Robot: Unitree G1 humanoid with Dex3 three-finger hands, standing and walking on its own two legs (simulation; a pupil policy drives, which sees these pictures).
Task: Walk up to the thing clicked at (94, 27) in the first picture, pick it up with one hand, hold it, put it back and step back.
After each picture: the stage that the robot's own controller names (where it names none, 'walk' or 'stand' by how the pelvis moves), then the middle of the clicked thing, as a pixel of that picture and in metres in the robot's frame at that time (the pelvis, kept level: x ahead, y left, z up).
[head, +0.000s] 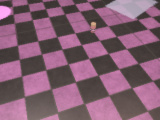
stand; (93, 27) +1.71 -0.20 -0.72
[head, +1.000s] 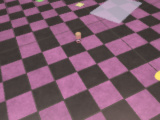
walk; (78, 37) +1.59 +0.07 -0.70
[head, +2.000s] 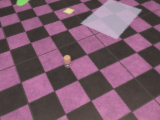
walk; (67, 61) +1.05 +0.18 -0.71
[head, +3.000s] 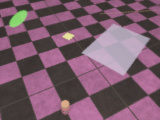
walk; (65, 107) +0.62 +0.12 -0.70
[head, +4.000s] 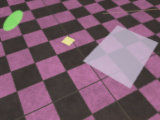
stand; out of the picture +0.40 +0.10 -0.69
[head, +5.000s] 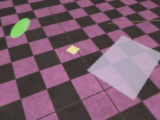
stand; out of the picture +0.37 +0.09 -0.72
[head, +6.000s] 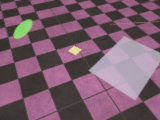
stand; out of the picture +0.39 +0.09 -0.73
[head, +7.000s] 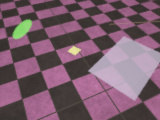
stand; out of the picture +0.38 +0.10 -0.73
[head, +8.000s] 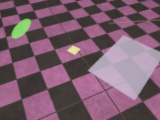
stand; out of the picture +0.37 +0.10 -0.73
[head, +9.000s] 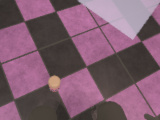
go down; (54, 84) +0.44 +0.09 -0.47
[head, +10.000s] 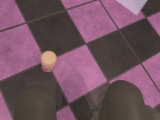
go down; (48, 62) +0.48 +0.10 -0.30
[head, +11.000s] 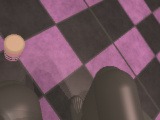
close in; (13, 48) +0.48 +0.13 -0.24
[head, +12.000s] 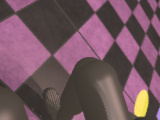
close; out of the picture +0.48 +0.16 -0.23
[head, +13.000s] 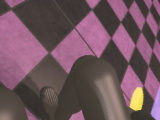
close; out of the picture +0.48 +0.16 -0.23
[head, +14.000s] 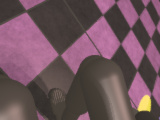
lift; out of the picture +0.47 +0.14 -0.22
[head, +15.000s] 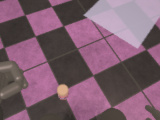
lift; (62, 92) +0.45 +0.08 -0.50
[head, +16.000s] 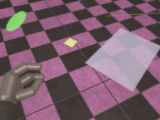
go down; out of the picture +0.40 +0.08 -0.68
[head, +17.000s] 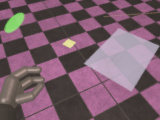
stand; out of the picture +0.40 +0.09 -0.69
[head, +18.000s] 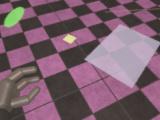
stand; out of the picture +0.40 +0.08 -0.67
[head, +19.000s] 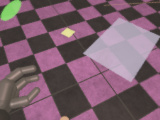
stand; out of the picture +0.41 +0.09 -0.65
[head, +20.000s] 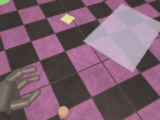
stand; (63, 113) +0.41 +0.09 -0.62
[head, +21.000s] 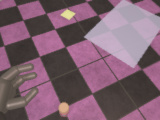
stand; (64, 109) +0.42 +0.08 -0.60
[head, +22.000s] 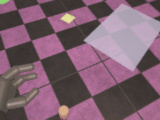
stand; (63, 112) +0.42 +0.08 -0.61
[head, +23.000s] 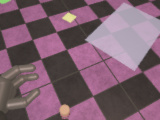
stand; (64, 112) +0.42 +0.08 -0.60
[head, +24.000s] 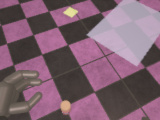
hold; (65, 107) +0.42 +0.08 -0.59
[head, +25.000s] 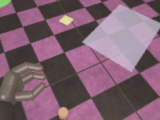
hold; (63, 114) +0.41 +0.09 -0.63
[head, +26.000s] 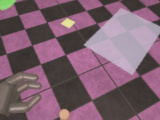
hold; (64, 116) +0.41 +0.08 -0.63
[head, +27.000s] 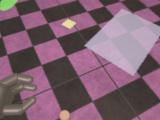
hold; (64, 117) +0.41 +0.08 -0.63
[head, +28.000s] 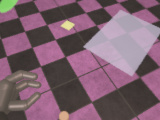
hold; (64, 118) +0.41 +0.09 -0.64
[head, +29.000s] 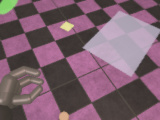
hold; (64, 119) +0.41 +0.09 -0.64
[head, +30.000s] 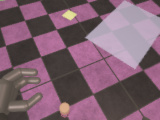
hold; (64, 110) +0.42 +0.08 -0.59
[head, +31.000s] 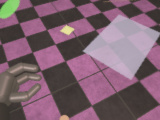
hold; out of the picture +0.41 +0.09 -0.65
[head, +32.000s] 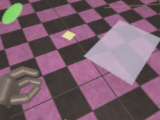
hold; out of the picture +0.40 +0.09 -0.67
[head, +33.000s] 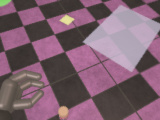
hold; (63, 113) +0.42 +0.08 -0.62
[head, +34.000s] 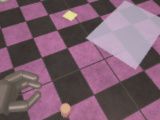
hold; (65, 110) +0.42 +0.08 -0.60
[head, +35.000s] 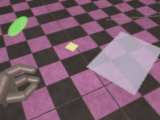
crouch; out of the picture +0.39 +0.08 -0.68
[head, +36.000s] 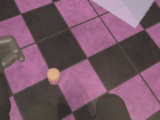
crouch; (53, 76) +0.46 +0.09 -0.42
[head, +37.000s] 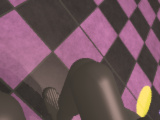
lower; out of the picture +0.48 +0.15 -0.24
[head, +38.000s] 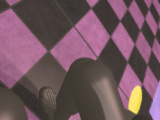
lower; out of the picture +0.48 +0.16 -0.23
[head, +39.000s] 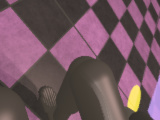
lower; out of the picture +0.48 +0.16 -0.23
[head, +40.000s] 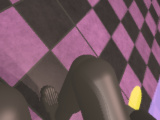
lower; out of the picture +0.48 +0.15 -0.22
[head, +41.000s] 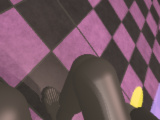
loosen; out of the picture +0.48 +0.15 -0.22
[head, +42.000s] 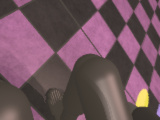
withdraw; out of the picture +0.48 +0.14 -0.21
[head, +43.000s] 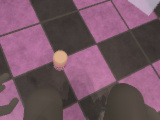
stand; (59, 60) +0.49 +0.08 -0.33
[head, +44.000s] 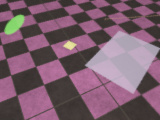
stand; out of the picture +0.40 +0.07 -0.66
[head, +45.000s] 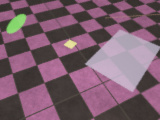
stand; out of the picture +0.41 +0.08 -0.67
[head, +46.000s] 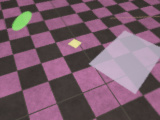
stand; out of the picture +0.41 +0.07 -0.69
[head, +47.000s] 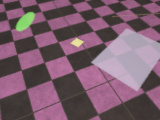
walk; out of the picture +0.43 +0.07 -0.72
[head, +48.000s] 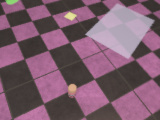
walk; (72, 90) +0.62 +0.02 -0.70
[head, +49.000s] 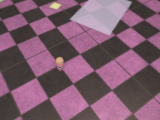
walk; (60, 63) +0.92 +0.18 -0.69
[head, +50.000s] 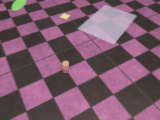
stand; (65, 67) +1.03 +0.12 -0.71
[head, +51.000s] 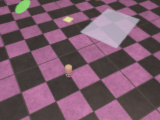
stand; (68, 70) +1.01 +0.10 -0.73
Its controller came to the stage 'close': yes
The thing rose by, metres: 0.00
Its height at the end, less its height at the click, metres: +0.00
